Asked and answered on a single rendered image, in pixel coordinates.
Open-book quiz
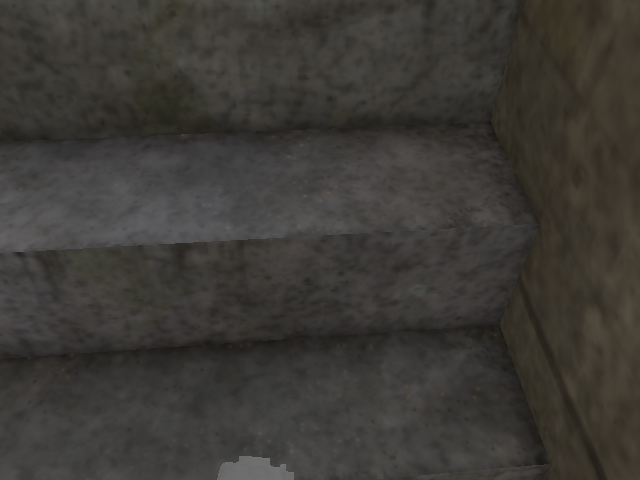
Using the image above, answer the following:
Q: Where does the left robot thigh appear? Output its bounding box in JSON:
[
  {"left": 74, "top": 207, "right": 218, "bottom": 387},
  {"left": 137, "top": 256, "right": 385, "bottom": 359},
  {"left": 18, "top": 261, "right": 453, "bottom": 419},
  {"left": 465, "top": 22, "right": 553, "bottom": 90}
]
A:
[{"left": 220, "top": 456, "right": 294, "bottom": 480}]

